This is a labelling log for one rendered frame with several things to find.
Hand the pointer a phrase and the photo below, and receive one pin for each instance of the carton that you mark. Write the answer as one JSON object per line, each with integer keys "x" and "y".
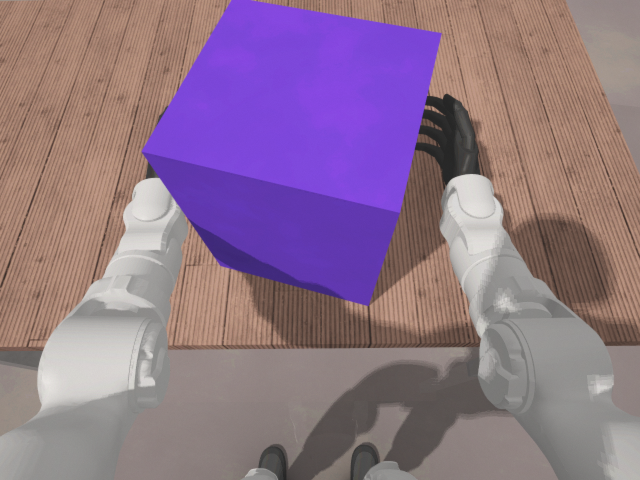
{"x": 289, "y": 143}

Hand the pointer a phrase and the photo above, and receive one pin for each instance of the robot right upper arm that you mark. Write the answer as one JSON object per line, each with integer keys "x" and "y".
{"x": 554, "y": 376}

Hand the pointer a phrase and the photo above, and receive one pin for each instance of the right robot forearm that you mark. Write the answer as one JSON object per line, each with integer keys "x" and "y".
{"x": 490, "y": 270}

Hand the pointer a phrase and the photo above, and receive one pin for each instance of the table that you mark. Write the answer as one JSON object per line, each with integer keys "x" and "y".
{"x": 83, "y": 83}

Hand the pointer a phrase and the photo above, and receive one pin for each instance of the left robot forearm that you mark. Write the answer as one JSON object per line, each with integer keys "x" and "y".
{"x": 142, "y": 273}

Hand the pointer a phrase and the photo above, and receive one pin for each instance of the robot left upper arm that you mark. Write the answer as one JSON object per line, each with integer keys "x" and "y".
{"x": 99, "y": 373}

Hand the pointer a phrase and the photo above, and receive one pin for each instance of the left robot foot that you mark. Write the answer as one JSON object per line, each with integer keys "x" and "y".
{"x": 273, "y": 459}

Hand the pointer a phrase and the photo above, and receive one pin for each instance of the robot right hand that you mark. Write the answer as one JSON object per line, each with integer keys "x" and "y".
{"x": 458, "y": 151}

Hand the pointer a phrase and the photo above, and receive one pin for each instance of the robot foot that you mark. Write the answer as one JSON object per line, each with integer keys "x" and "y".
{"x": 273, "y": 459}
{"x": 363, "y": 459}

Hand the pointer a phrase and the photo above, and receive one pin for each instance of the right robot foot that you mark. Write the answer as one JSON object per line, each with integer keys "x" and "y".
{"x": 363, "y": 459}

